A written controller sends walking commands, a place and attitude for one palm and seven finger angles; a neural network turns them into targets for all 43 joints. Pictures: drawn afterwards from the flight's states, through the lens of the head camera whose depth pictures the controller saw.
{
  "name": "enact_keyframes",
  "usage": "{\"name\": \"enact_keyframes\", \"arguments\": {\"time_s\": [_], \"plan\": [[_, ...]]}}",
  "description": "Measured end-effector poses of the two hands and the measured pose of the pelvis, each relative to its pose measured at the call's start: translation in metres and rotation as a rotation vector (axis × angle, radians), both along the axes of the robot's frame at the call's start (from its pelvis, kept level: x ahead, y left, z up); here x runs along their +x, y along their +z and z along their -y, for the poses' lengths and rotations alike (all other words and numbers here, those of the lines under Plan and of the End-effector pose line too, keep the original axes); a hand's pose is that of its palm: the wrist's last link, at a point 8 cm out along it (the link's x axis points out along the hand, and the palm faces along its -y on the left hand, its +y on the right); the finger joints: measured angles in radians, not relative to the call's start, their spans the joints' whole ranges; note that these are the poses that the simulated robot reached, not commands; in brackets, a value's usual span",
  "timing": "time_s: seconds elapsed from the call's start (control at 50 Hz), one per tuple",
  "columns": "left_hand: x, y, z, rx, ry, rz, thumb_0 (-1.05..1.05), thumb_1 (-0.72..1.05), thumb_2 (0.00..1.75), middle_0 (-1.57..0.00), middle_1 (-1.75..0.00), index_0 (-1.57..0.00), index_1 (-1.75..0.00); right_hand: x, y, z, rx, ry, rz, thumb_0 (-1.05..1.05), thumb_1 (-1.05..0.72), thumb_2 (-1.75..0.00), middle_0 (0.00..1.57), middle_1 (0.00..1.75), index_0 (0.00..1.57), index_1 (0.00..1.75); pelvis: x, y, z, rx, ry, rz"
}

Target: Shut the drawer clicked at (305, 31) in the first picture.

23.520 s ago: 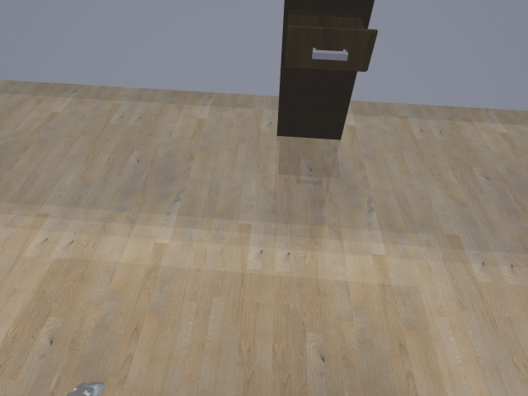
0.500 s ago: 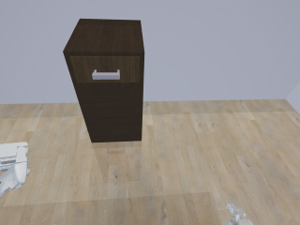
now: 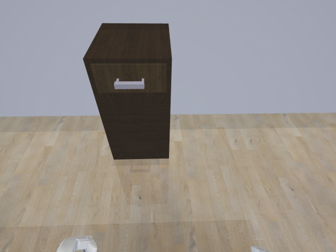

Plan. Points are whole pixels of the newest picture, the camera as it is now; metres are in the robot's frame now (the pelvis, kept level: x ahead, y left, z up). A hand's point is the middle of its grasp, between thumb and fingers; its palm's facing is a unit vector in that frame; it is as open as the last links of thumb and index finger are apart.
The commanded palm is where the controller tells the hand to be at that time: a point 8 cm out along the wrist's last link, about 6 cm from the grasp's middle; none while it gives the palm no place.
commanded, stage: let the arm hang, fingers relaxed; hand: left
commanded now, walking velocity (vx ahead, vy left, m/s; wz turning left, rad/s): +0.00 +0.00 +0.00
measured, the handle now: (129, 82) +0.86 +0.22 -0.08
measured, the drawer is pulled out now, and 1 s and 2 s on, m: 0.00 0.00 0.00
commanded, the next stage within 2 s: look to check the result in 0.88 s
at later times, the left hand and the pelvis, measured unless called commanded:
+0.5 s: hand out of the picture -0.05 +0.19 -0.16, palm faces +0.02 -0.97 -0.23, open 6.7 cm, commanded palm none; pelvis +0.00 +0.00 +0.02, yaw +0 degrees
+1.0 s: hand out of the picture +0.00 +0.16 -0.16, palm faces +0.02 -0.98 -0.21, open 7.3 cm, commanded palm none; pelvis +0.00 -0.02 +0.02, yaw -1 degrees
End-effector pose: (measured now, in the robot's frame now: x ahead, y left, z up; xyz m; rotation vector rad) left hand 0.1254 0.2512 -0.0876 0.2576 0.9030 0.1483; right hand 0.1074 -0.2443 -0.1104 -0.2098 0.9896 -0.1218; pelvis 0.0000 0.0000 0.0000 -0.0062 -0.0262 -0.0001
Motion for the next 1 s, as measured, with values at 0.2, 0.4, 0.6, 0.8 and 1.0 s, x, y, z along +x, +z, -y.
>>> {"name": "enact_keyframes", "arguments": {"time_s": [0.2, 0.4, 0.6, 0.8, 1.0], "plan": [[-0.156, -0.045, 0.005, -0.069, 0.146, -0.529, 0.02, 0.91, 0.89, -0.87, -1.09, -0.87, -1.06, -0.103, -0.007, 0.002, -0.030, -0.065, -0.388, 0.01, -0.91, -0.90, 0.19, 0.30, 0.20, 0.30, -0.002, 0.013, 0.004, -0.012, 0.005, -0.005], [-0.199, -0.032, 0.008, -0.050, 0.182, -0.658, 0.01, 0.91, 0.90, -0.49, -0.63, -0.49, -0.63, -0.136, -0.022, -0.024, 0.056, -0.100, -0.484, 0.01, -0.91, -0.90, 0.20, 0.30, 0.20, 0.30, -0.002, 0.015, 0.001, -0.004, 0.000, 0.002], [-0.147, -0.040, 0.031, -0.088, 0.137, -0.510, 0.01, 0.91, 0.90, -0.25, -0.36, -0.25, -0.35, -0.122, -0.027, -0.035, 0.093, -0.106, -0.421, 0.01, -0.91, -0.90, 0.20, 0.30, 0.20, 0.30, -0.001, 0.015, 0.003, 0.005, -0.006, 0.012], [-0.114, -0.041, 0.041, -0.096, 0.107, -0.435, 0.01, 0.92, 0.90, -0.21, -0.31, -0.21, -0.30, -0.122, -0.025, -0.025, 0.087, -0.128, -0.402, 0.01, -0.91, -0.90, 0.19, 0.30, 0.19, 0.30, 0.002, 0.015, 0.010, 0.007, -0.010, 0.014], [-0.125, -0.039, 0.042, -0.081, 0.128, -0.480, 0.01, 0.91, 0.90, -0.20, -0.30, -0.20, -0.30, -0.127, -0.026, -0.018, 0.087, -0.129, -0.440, 0.01, -0.91, -0.90, 0.19, 0.30, 0.19, 0.30, 0.005, 0.016, 0.017, 0.006, -0.009, 0.012]]}}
